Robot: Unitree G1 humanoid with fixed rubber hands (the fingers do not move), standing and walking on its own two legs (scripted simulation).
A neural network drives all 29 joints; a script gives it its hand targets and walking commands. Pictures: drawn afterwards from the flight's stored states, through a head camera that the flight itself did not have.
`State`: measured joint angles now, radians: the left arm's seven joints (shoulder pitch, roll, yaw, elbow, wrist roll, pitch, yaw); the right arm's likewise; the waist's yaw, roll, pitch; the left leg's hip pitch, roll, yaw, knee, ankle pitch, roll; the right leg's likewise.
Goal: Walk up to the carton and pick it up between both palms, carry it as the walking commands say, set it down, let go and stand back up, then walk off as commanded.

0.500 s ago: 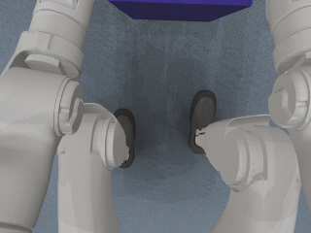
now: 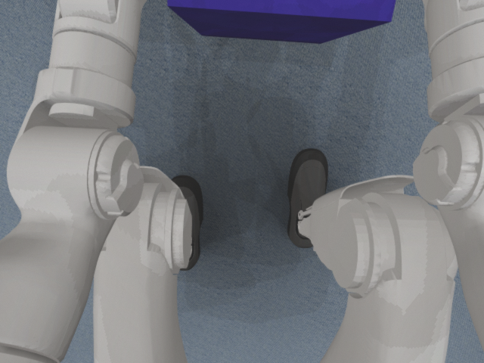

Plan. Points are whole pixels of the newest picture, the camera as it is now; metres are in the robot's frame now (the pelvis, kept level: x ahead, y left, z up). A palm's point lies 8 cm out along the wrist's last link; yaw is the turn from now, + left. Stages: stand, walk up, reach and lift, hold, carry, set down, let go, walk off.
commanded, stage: reach and lift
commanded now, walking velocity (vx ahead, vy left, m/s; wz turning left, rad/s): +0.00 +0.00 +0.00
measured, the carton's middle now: out of the picture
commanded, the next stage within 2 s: none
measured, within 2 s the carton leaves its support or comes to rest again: leaves its support in 0.32 s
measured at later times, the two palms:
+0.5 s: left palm out of the picture +0.57 +0.09 -0.12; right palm out of the picture +0.55 -0.20 -0.13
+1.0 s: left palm out of the picture +0.57 +0.09 -0.07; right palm out of the picture +0.55 -0.20 -0.07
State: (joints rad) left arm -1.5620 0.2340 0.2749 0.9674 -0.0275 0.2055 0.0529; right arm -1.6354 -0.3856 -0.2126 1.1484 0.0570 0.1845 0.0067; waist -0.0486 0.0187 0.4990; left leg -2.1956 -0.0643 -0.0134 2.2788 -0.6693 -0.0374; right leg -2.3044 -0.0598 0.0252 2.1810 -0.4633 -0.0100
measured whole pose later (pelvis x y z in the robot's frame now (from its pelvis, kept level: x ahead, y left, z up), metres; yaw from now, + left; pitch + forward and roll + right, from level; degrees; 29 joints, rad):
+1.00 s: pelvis +0.01 -0.01 +0.06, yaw +2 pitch +43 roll +2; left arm -1.35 0.09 0.41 0.72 0.13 0.34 0.10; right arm -1.37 -0.19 -0.35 0.77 -0.10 0.38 -0.11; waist -0.06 0.05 0.17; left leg -2.17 -0.08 -0.03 2.06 -0.65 -0.05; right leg -2.28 0.00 0.06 1.99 -0.47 0.02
